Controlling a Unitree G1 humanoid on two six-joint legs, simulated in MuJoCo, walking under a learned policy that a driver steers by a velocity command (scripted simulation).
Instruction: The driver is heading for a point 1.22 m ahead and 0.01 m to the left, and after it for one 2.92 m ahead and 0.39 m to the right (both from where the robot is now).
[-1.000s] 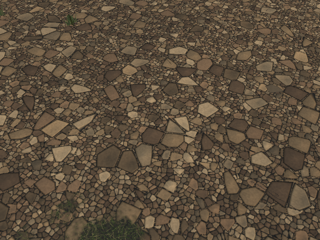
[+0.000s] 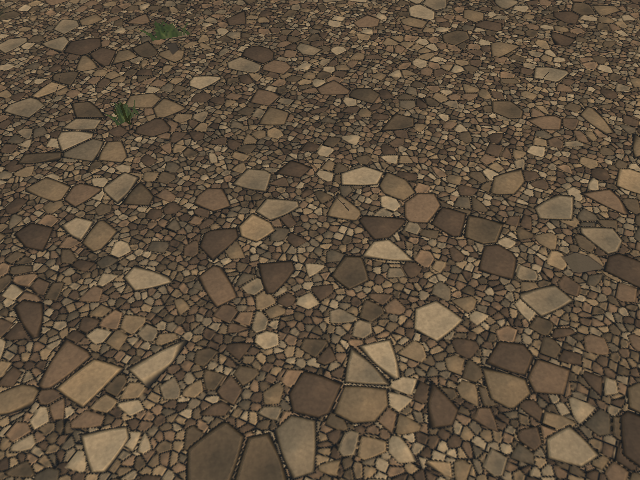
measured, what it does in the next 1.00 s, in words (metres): walks ahead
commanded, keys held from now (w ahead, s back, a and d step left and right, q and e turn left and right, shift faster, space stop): shift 0.40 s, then w+shift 0.60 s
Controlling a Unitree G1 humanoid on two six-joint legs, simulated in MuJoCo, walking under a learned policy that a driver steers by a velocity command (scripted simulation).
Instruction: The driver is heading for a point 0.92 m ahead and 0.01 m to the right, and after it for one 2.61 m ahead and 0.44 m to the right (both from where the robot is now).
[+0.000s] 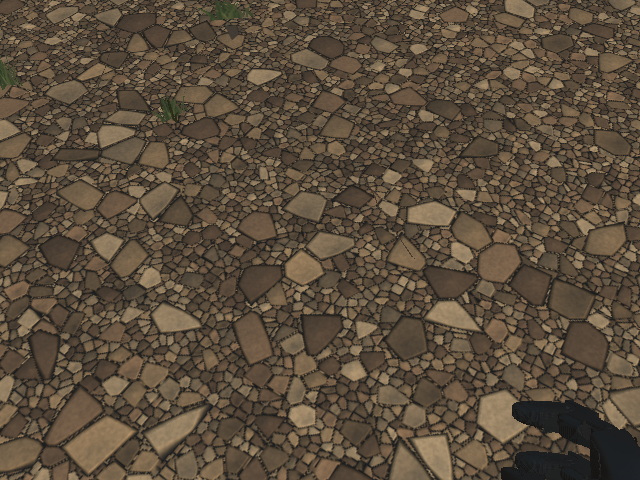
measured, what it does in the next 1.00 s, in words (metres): walks ahead: left foot, then right foot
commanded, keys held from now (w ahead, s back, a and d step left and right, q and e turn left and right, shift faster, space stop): w+shift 0.02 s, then shift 0.98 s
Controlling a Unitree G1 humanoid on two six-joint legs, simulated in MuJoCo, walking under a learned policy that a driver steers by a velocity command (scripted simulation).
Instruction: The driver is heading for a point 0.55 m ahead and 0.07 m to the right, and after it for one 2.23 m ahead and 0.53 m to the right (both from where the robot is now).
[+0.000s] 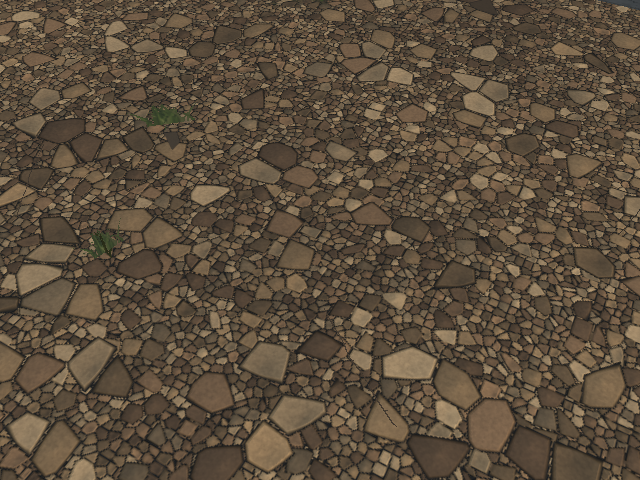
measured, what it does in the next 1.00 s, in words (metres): walks ahead: right foot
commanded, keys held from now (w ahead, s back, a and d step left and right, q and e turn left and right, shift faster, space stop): shift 0.36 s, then w+shift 0.64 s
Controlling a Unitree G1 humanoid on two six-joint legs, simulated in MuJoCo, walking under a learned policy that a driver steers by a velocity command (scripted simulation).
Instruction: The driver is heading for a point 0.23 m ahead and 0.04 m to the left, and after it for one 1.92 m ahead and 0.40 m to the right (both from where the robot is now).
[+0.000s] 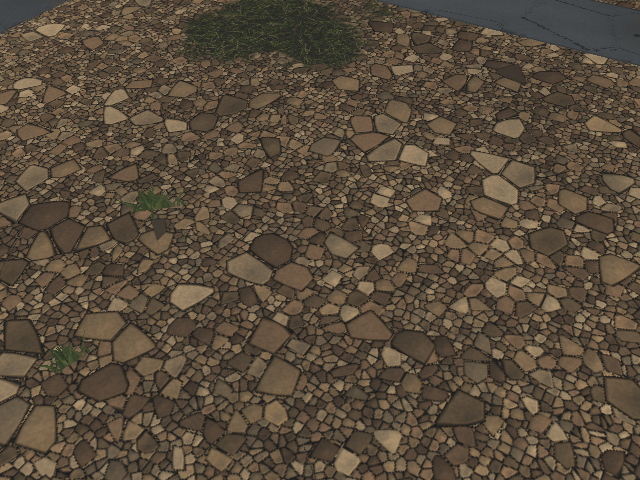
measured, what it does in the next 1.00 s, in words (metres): walks ahead: left foot, then right foot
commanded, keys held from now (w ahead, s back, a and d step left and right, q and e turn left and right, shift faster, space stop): shift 1.00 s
